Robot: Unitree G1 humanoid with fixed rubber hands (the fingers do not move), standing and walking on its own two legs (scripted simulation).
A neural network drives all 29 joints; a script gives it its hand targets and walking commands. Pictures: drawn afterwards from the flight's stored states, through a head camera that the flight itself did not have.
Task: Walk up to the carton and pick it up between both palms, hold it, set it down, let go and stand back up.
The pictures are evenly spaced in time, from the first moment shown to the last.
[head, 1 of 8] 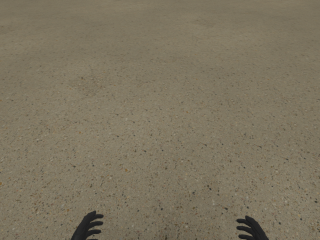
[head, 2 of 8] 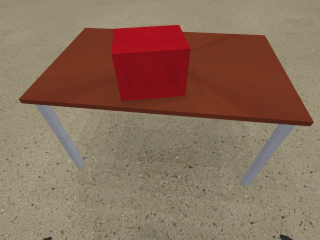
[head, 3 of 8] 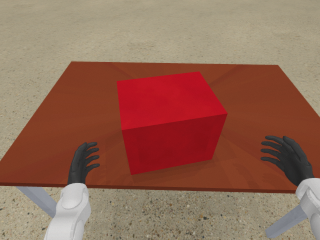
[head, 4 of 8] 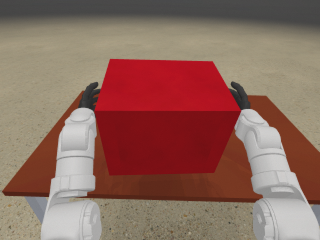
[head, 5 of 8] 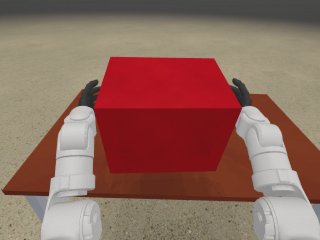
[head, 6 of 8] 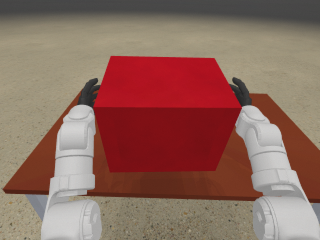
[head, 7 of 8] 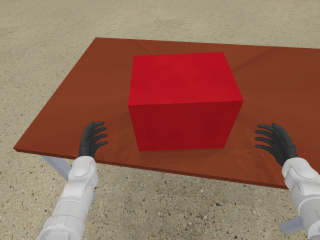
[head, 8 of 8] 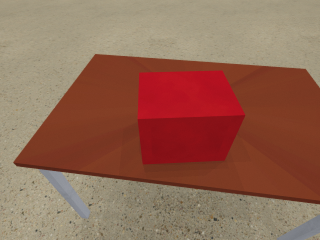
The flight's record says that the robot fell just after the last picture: no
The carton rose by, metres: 0.20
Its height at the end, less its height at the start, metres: +0.00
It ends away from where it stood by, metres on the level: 0.01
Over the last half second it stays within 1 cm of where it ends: yes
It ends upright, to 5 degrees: yes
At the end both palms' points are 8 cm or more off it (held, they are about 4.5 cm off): yes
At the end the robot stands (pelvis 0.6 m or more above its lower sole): yes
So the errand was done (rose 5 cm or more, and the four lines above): yes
